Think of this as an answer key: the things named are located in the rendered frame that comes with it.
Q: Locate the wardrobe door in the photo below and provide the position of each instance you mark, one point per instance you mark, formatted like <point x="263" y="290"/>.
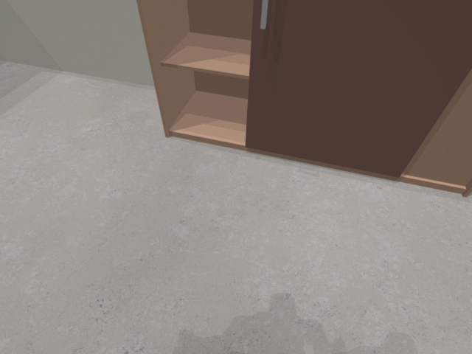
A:
<point x="446" y="152"/>
<point x="354" y="83"/>

